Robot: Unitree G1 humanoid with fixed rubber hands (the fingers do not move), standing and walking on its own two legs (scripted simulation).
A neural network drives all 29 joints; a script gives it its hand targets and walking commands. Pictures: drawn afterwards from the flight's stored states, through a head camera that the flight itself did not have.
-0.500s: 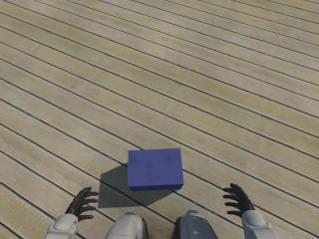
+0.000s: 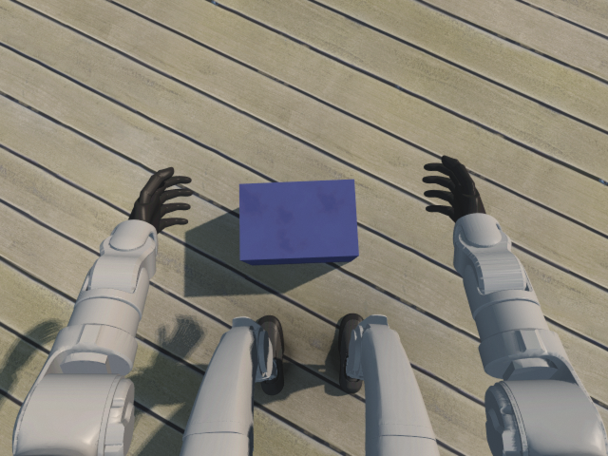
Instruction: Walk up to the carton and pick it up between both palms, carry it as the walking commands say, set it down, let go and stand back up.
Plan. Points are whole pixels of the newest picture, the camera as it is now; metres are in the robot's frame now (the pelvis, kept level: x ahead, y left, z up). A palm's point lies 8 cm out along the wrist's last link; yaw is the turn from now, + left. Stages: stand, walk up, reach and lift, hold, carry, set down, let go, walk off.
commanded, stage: reach and lift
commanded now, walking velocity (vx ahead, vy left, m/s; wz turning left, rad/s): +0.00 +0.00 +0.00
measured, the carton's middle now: (299, 225) +0.47 +0.03 -0.58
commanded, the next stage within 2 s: none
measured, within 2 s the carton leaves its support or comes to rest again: neither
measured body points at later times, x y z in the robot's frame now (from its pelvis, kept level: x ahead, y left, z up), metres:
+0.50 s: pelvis +0.01 +0.00 -0.03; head +0.32 -0.01 +0.30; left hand +0.48 +0.23 -0.17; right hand +0.50 -0.20 -0.16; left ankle +0.09 +0.11 -0.64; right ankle +0.10 -0.11 -0.64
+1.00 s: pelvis -0.05 -0.01 -0.16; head +0.32 -0.01 +0.07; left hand +0.48 +0.24 -0.32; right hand +0.50 -0.19 -0.34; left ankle +0.09 +0.11 -0.64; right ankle +0.10 -0.11 -0.64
